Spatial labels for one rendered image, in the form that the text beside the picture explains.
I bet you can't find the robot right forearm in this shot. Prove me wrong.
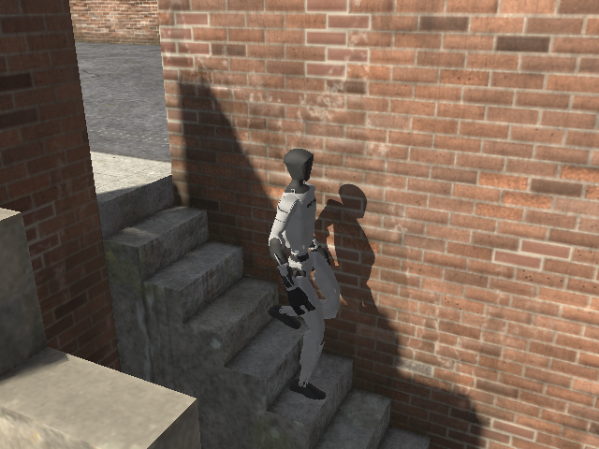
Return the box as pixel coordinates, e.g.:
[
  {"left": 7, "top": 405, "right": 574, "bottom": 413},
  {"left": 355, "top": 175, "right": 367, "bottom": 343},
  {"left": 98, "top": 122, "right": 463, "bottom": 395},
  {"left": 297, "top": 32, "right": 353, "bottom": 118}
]
[{"left": 270, "top": 238, "right": 299, "bottom": 291}]

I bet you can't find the humanoid robot torso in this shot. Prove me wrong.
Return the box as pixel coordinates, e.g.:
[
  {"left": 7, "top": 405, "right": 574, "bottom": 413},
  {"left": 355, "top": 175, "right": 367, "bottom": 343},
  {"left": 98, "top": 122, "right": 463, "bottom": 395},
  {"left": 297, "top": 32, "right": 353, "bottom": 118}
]
[{"left": 281, "top": 181, "right": 316, "bottom": 277}]

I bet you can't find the robot right upper arm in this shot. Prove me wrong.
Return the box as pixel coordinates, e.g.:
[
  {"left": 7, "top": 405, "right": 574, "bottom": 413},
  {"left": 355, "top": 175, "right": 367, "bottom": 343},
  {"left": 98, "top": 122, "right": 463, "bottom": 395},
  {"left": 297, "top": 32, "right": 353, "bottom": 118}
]
[{"left": 269, "top": 194, "right": 299, "bottom": 249}]

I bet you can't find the right robot hand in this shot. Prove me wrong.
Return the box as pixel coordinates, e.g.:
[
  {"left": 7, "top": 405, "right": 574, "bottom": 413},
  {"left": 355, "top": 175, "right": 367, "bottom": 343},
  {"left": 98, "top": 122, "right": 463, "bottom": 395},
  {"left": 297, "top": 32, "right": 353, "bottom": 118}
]
[{"left": 288, "top": 287, "right": 315, "bottom": 316}]

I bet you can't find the robot left forearm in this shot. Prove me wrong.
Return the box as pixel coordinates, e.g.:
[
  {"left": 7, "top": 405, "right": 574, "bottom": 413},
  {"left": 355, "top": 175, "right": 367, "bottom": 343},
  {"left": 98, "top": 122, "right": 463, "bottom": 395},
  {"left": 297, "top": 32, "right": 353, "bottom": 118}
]
[{"left": 309, "top": 236, "right": 319, "bottom": 250}]

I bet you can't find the left robot hand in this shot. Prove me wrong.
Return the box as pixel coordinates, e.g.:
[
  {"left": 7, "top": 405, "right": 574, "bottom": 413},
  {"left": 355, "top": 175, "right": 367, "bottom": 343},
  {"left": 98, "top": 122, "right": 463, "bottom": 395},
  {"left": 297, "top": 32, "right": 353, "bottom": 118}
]
[{"left": 311, "top": 246, "right": 330, "bottom": 265}]

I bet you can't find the right robot shin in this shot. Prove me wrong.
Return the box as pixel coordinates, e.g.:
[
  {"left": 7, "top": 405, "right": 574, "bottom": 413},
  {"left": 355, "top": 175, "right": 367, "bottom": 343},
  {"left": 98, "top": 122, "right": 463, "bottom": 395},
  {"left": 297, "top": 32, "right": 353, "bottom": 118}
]
[{"left": 299, "top": 335, "right": 325, "bottom": 387}]

